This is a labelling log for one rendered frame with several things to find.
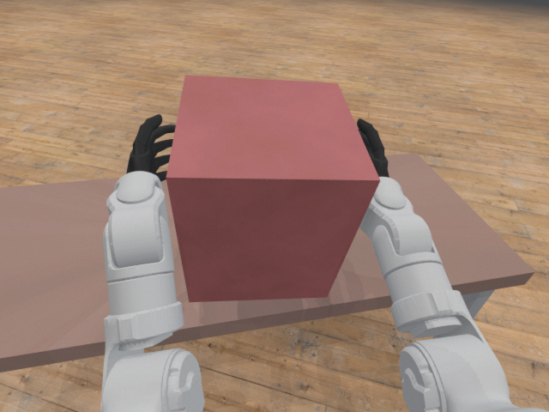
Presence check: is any robot right forearm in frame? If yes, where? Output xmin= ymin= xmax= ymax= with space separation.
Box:
xmin=359 ymin=177 xmax=510 ymax=397

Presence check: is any carton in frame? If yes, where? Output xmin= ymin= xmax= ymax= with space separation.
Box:
xmin=166 ymin=75 xmax=380 ymax=302

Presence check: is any robot left forearm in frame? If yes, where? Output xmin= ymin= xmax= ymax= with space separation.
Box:
xmin=100 ymin=171 xmax=184 ymax=412

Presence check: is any left robot hand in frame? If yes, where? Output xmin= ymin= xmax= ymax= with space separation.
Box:
xmin=126 ymin=114 xmax=176 ymax=182

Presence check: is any right robot upper arm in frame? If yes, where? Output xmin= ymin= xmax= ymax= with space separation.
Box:
xmin=399 ymin=334 xmax=549 ymax=412

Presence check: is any left robot upper arm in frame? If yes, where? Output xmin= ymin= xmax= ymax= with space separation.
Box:
xmin=102 ymin=348 xmax=204 ymax=412

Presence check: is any table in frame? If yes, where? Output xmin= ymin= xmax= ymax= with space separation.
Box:
xmin=0 ymin=153 xmax=535 ymax=373

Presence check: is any right robot hand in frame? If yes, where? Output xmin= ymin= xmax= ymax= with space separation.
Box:
xmin=357 ymin=118 xmax=389 ymax=178

